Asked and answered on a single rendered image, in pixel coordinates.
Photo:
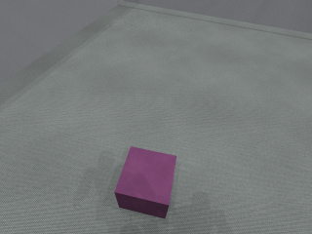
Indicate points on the carton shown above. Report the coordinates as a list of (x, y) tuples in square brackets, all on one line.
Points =
[(146, 181)]

